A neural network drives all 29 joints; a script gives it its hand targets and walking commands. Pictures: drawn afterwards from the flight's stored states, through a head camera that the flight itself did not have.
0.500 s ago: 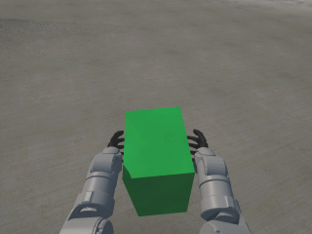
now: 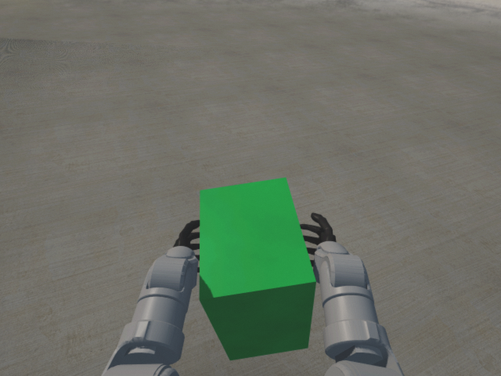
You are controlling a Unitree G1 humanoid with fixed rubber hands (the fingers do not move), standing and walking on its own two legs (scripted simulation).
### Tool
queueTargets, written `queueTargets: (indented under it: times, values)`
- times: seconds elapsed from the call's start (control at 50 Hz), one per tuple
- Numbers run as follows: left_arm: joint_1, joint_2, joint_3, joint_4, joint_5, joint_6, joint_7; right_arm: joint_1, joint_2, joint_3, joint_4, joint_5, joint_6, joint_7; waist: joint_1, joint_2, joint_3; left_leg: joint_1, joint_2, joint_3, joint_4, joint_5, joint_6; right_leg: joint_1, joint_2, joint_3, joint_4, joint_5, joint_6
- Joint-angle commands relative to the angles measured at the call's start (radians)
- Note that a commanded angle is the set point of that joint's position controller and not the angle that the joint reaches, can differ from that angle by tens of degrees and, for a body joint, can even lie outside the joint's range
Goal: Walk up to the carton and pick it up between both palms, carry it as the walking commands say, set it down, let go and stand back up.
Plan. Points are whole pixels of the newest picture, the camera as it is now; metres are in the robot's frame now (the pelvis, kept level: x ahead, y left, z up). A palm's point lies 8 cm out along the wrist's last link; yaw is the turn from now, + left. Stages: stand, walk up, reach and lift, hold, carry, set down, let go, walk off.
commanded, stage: hold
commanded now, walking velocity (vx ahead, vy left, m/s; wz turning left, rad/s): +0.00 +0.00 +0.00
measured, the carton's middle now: (256, 273) +0.32 -0.01 -0.01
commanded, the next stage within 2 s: carry in 0.44 s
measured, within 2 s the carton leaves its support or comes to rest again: neither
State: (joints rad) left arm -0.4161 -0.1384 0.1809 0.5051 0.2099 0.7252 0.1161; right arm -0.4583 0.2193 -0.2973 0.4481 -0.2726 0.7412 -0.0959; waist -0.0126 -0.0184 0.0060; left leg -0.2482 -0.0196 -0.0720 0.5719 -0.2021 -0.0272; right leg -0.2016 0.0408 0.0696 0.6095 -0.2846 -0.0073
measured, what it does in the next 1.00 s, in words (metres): steps on the spot: left foot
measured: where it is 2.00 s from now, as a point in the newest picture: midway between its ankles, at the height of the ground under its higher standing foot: outside the picture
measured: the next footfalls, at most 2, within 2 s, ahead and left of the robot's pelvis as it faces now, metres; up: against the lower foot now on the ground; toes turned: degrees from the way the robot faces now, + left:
left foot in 0.90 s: +0.03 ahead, +0.19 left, +0.00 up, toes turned +8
right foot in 1.50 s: +0.02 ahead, -0.06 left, +0.00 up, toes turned +15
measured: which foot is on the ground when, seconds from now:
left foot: down 0.00-0.62, up 0.64-0.88, down 0.90-1.00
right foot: down 0.00-1.00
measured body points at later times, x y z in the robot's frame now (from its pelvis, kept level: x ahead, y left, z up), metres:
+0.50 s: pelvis +0.00 +0.01 +0.00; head -0.05 +0.01 +0.45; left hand +0.32 +0.13 +0.03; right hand +0.33 -0.12 +0.06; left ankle +0.08 +0.13 -0.73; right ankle +0.04 -0.12 -0.73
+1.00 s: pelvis +0.01 +0.06 +0.00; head +0.04 +0.07 +0.45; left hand +0.36 +0.25 +0.08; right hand +0.40 +0.01 +0.09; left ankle -0.01 +0.19 -0.73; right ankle +0.04 -0.10 -0.71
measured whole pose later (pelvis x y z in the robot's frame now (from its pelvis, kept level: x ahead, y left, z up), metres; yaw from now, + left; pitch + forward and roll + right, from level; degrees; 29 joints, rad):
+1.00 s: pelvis +0.01 +0.06 +0.00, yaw +10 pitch +7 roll -2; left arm -0.65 -0.14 0.28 0.21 0.10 1.03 0.20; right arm -0.60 0.22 -0.28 0.11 -0.13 1.02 -0.23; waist 0.01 0.01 -0.07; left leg -0.45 0.03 -0.08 0.66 -0.33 -0.02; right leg -0.46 -0.06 -0.06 0.70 -0.48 0.07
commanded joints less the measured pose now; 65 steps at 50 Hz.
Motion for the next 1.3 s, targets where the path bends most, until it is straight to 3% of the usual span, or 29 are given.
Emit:
queueTargets:
  times: [0.0, 0.1, 0.18, 0.2, 0.28, 0.38, 0.4, 0.42, 0.5, 0.58, 0.6, 0.62, 0.64, 0.66, 0.7, 0.76, 0.8, 0.84, 0.86, 0.88, 0.9, 0.92, 0.94, 0.98, 1.06, 1.14, 1.18, 1.24, 1.28]
  values:
    - [-0.751, -1.226, -0.518, -0.240, -0.290, -0.050, -0.267, -0.571, 1.132, 0.567, 0.001, 0.282, -0.057, 0.256, -0.009, 0.046, -0.398, 0.253, -0.066, -0.012, -0.073, -0.010, 0.024, 0.009, 0.017, 0.052, -0.189, 0.016, -0.017]
    - [-0.770, -1.193, -0.499, -0.231, -0.297, -0.057, -0.279, -0.597, 1.149, 0.614, -0.009, 0.307, -0.061, 0.255, 0.004, -0.047, -0.389, 0.286, -0.077, -0.011, -0.057, -0.001, 0.028, -0.045, -0.003, 0.050, -0.212, -0.030, -0.010]
    - [-0.765, -1.177, -0.494, -0.229, -0.267, -0.060, -0.275, -0.599, 1.160, 0.593, 0.000, 0.309, -0.067, 0.254, 0.016, -0.039, -0.334, 0.282, -0.086, -0.002, -0.044, -0.036, 0.034, -0.086, -0.027, 0.072, -0.225, -0.076, -0.020]
    - [-0.763, -1.186, -0.506, -0.241, -0.274, -0.055, -0.273, -0.607, 1.155, 0.589, -0.011, 0.312, -0.069, 0.259, 0.013, 0.042, -0.396, 0.258, -0.071, -0.001, -0.068, -0.038, 0.029, -0.014, 0.004, 0.051, -0.188, -0.022, -0.011]
    - [-0.722, -1.174, -0.508, -0.215, -0.281, -0.048, -0.275, -0.558, 1.145, 0.595, 0.009, 0.302, -0.059, 0.256, 0.011, -0.025, -0.386, 0.286, -0.065, -0.010, -0.068, 0.017, 0.025, -0.032, 0.010, 0.038, -0.198, 0.012, -0.002]
    - [-0.706, -1.243, -0.586, -0.280, -0.316, -0.041, -0.265, -0.542, 1.105, 0.609, -0.074, 0.311, -0.060, 0.268, -0.021, 0.110, -0.482, 0.263, -0.051, -0.024, -0.091, 0.091, 0.006, 0.077, 0.034, 0.048, -0.154, 0.154, -0.016]
    - [-0.735, -1.232, -0.600, -0.332, -0.329, -0.048, -0.266, -0.510, 1.118, 0.615, -0.075, 0.313, -0.055, 0.267, -0.026, 0.046, -0.470, 0.276, -0.054, -0.024, -0.086, 0.094, 0.009, 0.063, 0.037, 0.029, -0.161, 0.150, -0.003]
    - [-0.717, -1.155, -0.576, -0.296, -0.303, -0.038, -0.252, -0.557, 1.067, 0.637, -0.168, 0.332, -0.039, 0.253, 0.010, 0.096, -0.462, 0.029, 0.129, -0.109, -0.051, 0.187, 0.039, 0.027, -0.120, -0.015, -0.019, 0.143, 0.006]
    - [-0.780, -1.109, -0.588, -0.428, -0.323, -0.010, -0.207, -0.546, 1.086, 0.640, -0.165, 0.354, 0.012, 0.228, 0.013, 0.165, -0.332, -0.236, 0.145, -0.269, -0.210, -0.251, 0.068, 0.050, -0.051, -0.043, 0.033, -0.113, 0.007]
    - [-0.886, -1.071, -0.589, -0.484, -0.360, 0.042, -0.163, -0.685, 1.028, 0.666, -0.274, 0.386, 0.065, 0.162, 0.033, 0.028, -0.415, -0.387, 0.047, -0.162, -0.024, -0.238, 0.030, 0.213, -0.130, 0.064, -0.114, -0.142, -0.037]
    - [-0.920, -1.048, -0.563, -0.474, -0.348, 0.048, -0.154, -0.779, 1.012, 0.679, -0.313, 0.391, 0.075, 0.149, 0.042, -0.149, -0.404, -0.457, -0.024, -0.043, 0.214, -0.224, 0.012, 0.237, -0.293, 0.229, -0.239, -0.093, -0.086]
    - [-1.094, -1.034, -0.581, -0.524, -0.371, 0.041, -0.132, -0.949, 1.008, 0.716, -0.347, 0.428, 0.077, 0.126, 0.038, -0.236, -0.477, -0.420, -0.016, 0.019, 0.427, -0.273, 0.009, 0.215, -0.401, 0.265, -0.270, -0.043, -0.156]
    - [-1.023, -1.006, -0.561, -0.519, -0.345, 0.064, -0.114, -0.928, 0.988, 0.727, -0.363, 0.438, 0.100, 0.106, 0.028, -0.198, -0.435, -0.434, 0.025, 0.049, 0.522, -0.261, 0.007, 0.134, -0.435, 0.263, -0.281, -0.048, -0.184]
    - [-1.067, -1.031, -0.551, -0.441, -0.332, 0.093, -0.081, -1.153, 0.954, 0.759, -0.439, 0.485, 0.116, 0.081, 0.022, -0.136, -0.407, -0.408, 0.050, 0.050, 0.585, -0.226, 0.010, 0.054, -0.411, 0.229, -0.265, 0.002, -0.180]
    - [-0.890, -0.957, -0.490, -0.492, -0.346, 0.152, -0.027, -0.798, 0.918, 0.719, -0.389, 0.481, 0.182, 0.040, 0.015, -0.025, -0.434, -0.358, 0.083, 0.061, 0.548, -0.168, 0.008, 0.045, -0.385, 0.075, -0.145, 0.197, -0.181]
    - [-0.838, -0.924, -0.412, -0.407, -0.320, 0.211, 0.024, -0.879, 0.846, 0.696, -0.450, 0.493, 0.229, -0.022, 0.022, -0.106, -0.518, -0.357, 0.048, 0.093, 0.384, -0.181, -0.005, 0.192, -0.341, -0.013, 0.017, 0.630, -0.147]
    - [-0.871, -0.872, -0.378, -0.430, -0.306, 0.232, 0.065, -0.914, 0.831, 0.665, -0.416, 0.497, 0.263, -0.052, 0.021, -0.194, -0.540, -0.262, 0.019, 0.128, 0.217, -0.220, -0.020, 0.170, -0.305, -0.063, 0.062, 0.723, -0.116]
    - [-0.777, -0.834, -0.332, -0.381, -0.281, 0.256, 0.095, -0.865, 0.787, 0.638, -0.412, 0.492, 0.280, -0.078, 0.003, -0.158, -0.579, -0.124, 0.020, 0.101, -0.080, 0.024, -0.009, 0.174, -0.241, -0.141, 0.141, 0.748, -0.036]
    - [-0.729, -0.842, -0.331, -0.373, -0.281, 0.264, 0.104, -0.917, 0.771, 0.636, -0.475, 0.509, 0.275, -0.087, -0.003, -0.115, -0.639, 0.039, 0.094, -0.017, -0.080, 0.286, 0.012, 0.074, -0.205, -0.151, 0.184, 0.586, 0.019]
    - [-0.798, -0.843, -0.360, -0.431, -0.302, 0.267, 0.108, -0.839, 0.761, 0.583, -0.433, 0.471, 0.280, -0.097, -0.009, 0.101, -0.695, 0.249, 0.216, -0.161, 0.007, 0.843, 0.059, -0.151, -0.150, -0.167, 0.269, 0.224, 0.074]
    - [-0.778, -0.878, -0.360, -0.384, -0.311, 0.279, 0.106, -0.858, 0.792, 0.595, -0.437, 0.470, 0.284, -0.102, 0.003, 0.205, -0.683, 0.389, 0.328, -0.289, 0.075, 1.350, 0.107, -0.309, -0.078, -0.189, 0.235, -0.200, 0.088]
    - [-0.874, -0.897, -0.401, -0.430, -0.344, 0.276, 0.108, -0.847, 0.790, 0.554, -0.417, 0.452, 0.281, -0.107, -0.017, 0.294, -0.672, 0.450, 0.295, -0.229, 0.087, 1.348, 0.124, -0.392, -0.050, -0.191, 0.187, -0.323, 0.093]
    - [-0.808, -0.922, -0.419, -0.471, -0.359, 0.272, 0.096, -0.807, 0.794, 0.558, -0.471, 0.456, 0.271, -0.106, -0.014, 0.274, -0.691, 0.404, 0.297, -0.234, 0.053, 1.151, 0.133, -0.377, -0.061, -0.163, 0.150, -0.309, 0.088]
    - [-0.873, -0.963, -0.488, -0.585, -0.423, 0.263, 0.083, -0.715, 0.809, 0.537, -0.517, 0.442, 0.246, -0.106, -0.018, 0.292, -0.660, 0.382, 0.233, -0.195, 0.054, 1.216, 0.084, -0.333, -0.037, -0.173, 0.136, -0.204, 0.063]
    - [-0.935, -0.962, -0.539, -0.614, -0.466, 0.236, 0.067, -0.758, 0.775, 0.523, -0.540, 0.410, 0.198, -0.119, 0.001, 0.239, -0.736, 0.263, 0.169, -0.083, 0.132, 0.990, 0.038, -0.055, -0.109, -0.153, -0.104, 0.209, 0.064]
    - [-1.074, -0.840, -0.487, -0.723, -0.483, 0.201, 0.103, -0.846, 0.778, 0.594, -0.558, 0.443, 0.202, -0.172, 0.004, -0.142, -0.681, -0.197, 0.067, 0.007, 0.185, 0.124, -0.007, 0.358, -0.306, 0.027, 0.039, 1.074, -0.048]
    - [-0.601, -0.888, -0.465, -0.620, -0.434, 0.257, 0.091, -0.476, 0.780, 0.593, -0.578, 0.418, 0.246, -0.171, 0.006, -0.200, -0.669, -0.298, 0.054, 0.045, 0.070, -0.126, -0.014, 0.459, -0.334, 0.026, 0.058, 1.127, -0.088]
    - [-0.685, -0.861, -0.433, -0.447, -0.362, 0.263, 0.077, -0.704, 0.762, 0.583, -0.455, 0.389, 0.250, -0.143, 0.007, -0.108, -0.668, -0.008, 0.097, 0.000, 0.004, 0.332, 0.011, 0.211, -0.218, -0.106, 0.082, 0.759, 0.002]
    - [-0.553, -0.873, -0.492, -0.577, -0.353, 0.264, 0.078, -0.458, 0.796, 0.587, -0.456, 0.395, 0.263, -0.109, -0.004, 0.153, -0.679, 0.227, 0.190, -0.110, 0.046, 0.907, 0.048, -0.048, -0.138, -0.148, 0.136, 0.294, 0.042]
